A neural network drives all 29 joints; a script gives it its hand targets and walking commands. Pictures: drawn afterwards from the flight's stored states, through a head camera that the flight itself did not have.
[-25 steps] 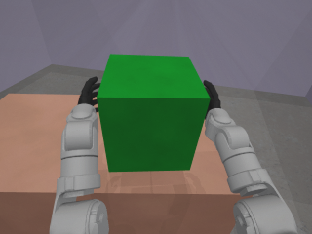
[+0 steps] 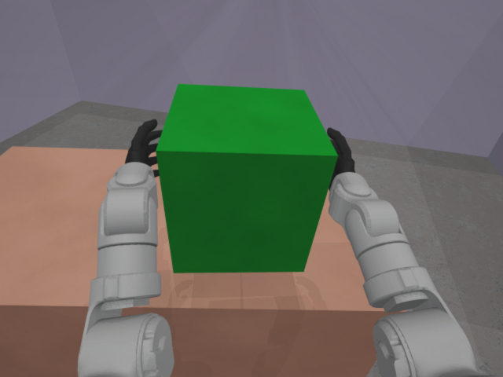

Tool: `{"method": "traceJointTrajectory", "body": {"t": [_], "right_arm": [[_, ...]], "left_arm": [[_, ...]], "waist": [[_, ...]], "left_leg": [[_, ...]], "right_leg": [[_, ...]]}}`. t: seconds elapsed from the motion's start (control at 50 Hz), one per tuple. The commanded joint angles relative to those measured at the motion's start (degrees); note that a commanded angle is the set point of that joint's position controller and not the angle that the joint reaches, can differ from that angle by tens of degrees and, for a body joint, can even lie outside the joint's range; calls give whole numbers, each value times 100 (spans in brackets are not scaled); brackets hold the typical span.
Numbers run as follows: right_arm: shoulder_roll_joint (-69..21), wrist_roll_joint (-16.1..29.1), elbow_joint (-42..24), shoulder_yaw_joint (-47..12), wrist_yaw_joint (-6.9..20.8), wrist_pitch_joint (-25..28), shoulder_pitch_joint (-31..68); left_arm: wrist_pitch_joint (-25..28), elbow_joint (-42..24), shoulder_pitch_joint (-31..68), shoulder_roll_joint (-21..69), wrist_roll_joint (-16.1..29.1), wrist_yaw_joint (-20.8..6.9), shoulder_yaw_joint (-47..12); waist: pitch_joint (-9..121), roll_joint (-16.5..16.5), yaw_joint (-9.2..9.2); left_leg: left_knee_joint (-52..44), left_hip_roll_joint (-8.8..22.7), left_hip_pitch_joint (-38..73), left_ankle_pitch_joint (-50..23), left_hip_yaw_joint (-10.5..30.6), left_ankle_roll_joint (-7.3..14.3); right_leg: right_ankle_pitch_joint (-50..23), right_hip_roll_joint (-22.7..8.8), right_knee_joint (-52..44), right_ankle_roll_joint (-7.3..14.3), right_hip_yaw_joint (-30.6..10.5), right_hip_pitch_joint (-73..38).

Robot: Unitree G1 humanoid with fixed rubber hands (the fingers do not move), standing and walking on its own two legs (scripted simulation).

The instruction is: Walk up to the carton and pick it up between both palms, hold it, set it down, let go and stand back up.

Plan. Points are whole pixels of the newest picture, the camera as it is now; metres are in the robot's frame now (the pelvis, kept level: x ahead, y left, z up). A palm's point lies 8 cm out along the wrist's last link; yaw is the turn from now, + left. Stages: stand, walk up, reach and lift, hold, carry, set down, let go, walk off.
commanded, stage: hold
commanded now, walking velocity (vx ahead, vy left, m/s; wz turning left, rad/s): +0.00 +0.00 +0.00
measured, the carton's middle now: (241, 178) +0.40 +0.01 +0.18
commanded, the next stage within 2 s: set down in 0.64 s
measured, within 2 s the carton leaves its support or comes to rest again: neither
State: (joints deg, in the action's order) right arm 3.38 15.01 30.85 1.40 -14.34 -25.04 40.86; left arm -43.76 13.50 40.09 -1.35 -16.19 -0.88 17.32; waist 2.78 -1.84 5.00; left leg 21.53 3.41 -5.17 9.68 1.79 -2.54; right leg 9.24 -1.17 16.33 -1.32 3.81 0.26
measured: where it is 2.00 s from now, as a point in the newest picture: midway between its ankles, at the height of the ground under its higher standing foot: outside the picture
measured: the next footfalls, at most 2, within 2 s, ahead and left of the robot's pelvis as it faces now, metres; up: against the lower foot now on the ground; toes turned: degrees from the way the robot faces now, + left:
none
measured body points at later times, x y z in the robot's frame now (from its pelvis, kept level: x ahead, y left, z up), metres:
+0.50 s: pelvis +0.01 +0.00 +0.00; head -0.06 +0.02 +0.44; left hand +0.38 +0.16 +0.22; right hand +0.38 -0.15 +0.20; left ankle +0.03 +0.14 -0.75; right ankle +0.00 -0.13 -0.75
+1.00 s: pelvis +0.00 +0.00 +0.00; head -0.06 +0.02 +0.45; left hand +0.39 +0.16 +0.21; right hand +0.38 -0.15 +0.18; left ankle +0.03 +0.14 -0.75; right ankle +0.00 -0.13 -0.75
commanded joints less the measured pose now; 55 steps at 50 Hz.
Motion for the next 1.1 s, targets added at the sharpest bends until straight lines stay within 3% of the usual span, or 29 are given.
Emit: {"method": "traceJointTrajectory", "body": {"t": [0.0,0.28,0.4,0.58,0.64,0.7,0.86,0.94,1.08], "right_arm": [[-3466,616,-2105,-2093,736,450,5386],[-3497,816,-2357,-2323,632,392,5309],[-3534,863,-2528,-2384,580,339,5198],[-3478,793,-2556,-2319,568,269,5081],[-3454,675,-2622,-2319,639,298,5031],[-3384,473,-2588,-2174,707,538,4961],[-3085,-650,-1429,-1241,1033,1669,4758],[-2993,-1185,-981,-811,1206,2265,4715],[-2975,-1401,-1120,-948,1288,3031,4872]], "left_arm": [[537,-889,4098,3742,1127,-717,-3102],[490,-1054,3907,3619,1078,-720,-3027],[461,-1363,3904,3609,1119,-750,-3134],[409,-1425,3861,3612,1148,-786,-3215],[431,-1421,3774,3601,1075,-798,-3054],[611,-1301,3662,3496,911,-889,-2820],[1321,-158,3584,3259,382,-1140,-2221],[1656,384,3500,3313,221,-1182,-2049],[2131,553,3280,3607,282,-1054,-2300]], "waist": [[2327,545,84],[2297,400,-2],[2359,448,52],[2268,467,128],[2108,459,46],[2103,407,12],[1575,339,-68],[1516,276,-109],[2180,266,-226]], "left_leg": [[-91,-611,931,-1497,-270,-102],[-2,-665,974,-1897,-280,-67],[13,-689,1007,-2003,-274,-78],[5,-673,1028,-1928,-256,-126],[-135,-686,1003,-1808,-306,-36],[-198,-678,1019,-1854,-339,-13],[-567,-589,978,-633,-542,74],[-647,-566,969,-422,-634,90],[-325,-561,1277,-1561,-682,-22]], "right_leg": [[-672,596,-183,-57,61,-165],[-1306,610,-123,-157,18,-427],[-1514,607,-82,-169,-12,-514],[-1343,620,-98,-145,33,-445],[-1407,624,-138,-165,28,-479],[-1596,614,-95,-191,85,-649],[-230,471,-304,-116,348,-278],[-86,408,-353,-79,440,-253],[-1036,443,-242,-95,515,-525]]}}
